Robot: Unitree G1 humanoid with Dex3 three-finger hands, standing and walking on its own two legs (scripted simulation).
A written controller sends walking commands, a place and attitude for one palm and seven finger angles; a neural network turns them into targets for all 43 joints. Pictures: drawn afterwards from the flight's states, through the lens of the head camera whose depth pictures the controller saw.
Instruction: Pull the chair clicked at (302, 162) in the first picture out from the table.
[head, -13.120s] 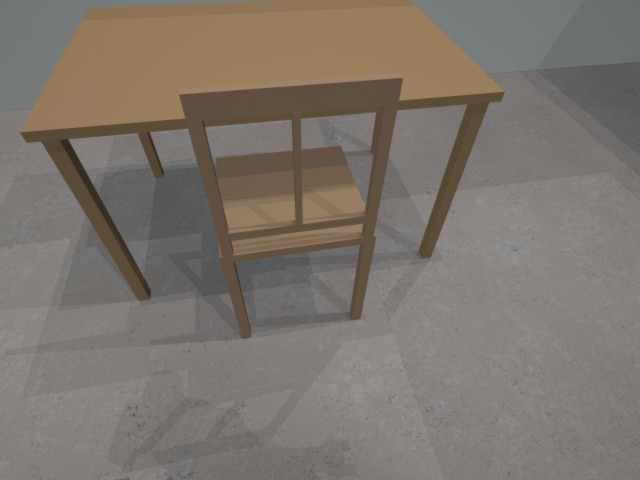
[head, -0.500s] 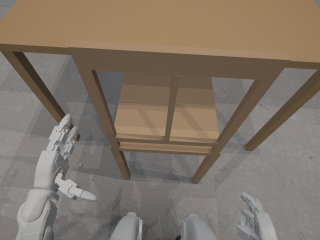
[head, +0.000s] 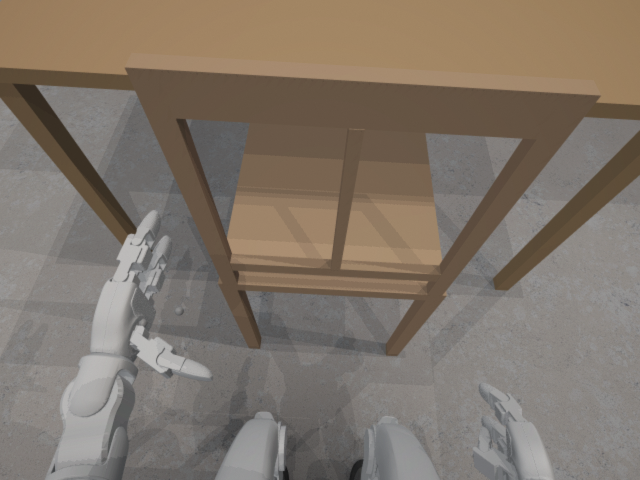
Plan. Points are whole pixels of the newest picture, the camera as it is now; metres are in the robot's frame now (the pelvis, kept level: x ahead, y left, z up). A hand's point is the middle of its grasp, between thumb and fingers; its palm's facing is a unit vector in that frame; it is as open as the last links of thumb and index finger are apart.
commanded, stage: aim the fingers beside a spindle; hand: left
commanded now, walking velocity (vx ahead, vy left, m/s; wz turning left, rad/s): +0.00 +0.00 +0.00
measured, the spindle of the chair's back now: (343, 211) +0.45 -0.01 +0.03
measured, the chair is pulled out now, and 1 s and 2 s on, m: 0.00 0.00 0.00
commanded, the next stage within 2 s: push the fingers through the gap in 0.70 s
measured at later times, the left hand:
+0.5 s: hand (178, 307) +0.31 +0.19 +0.02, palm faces -0.02 -1.00 -0.04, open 16.9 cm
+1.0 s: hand (184, 299) +0.32 +0.18 +0.01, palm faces -0.02 -1.00 -0.05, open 16.9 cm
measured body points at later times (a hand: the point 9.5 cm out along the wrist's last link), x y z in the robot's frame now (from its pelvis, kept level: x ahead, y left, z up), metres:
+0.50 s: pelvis +0.00 +0.00 +0.00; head +0.11 +0.01 +0.43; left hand +0.31 +0.24 +0.02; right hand +0.17 -0.25 -0.10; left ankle +0.03 +0.10 -0.63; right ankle +0.03 -0.11 -0.63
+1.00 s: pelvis +0.00 +0.00 -0.01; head +0.11 +0.02 +0.43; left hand +0.32 +0.23 +0.02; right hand +0.17 -0.24 -0.10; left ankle +0.03 +0.10 -0.63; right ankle +0.03 -0.11 -0.63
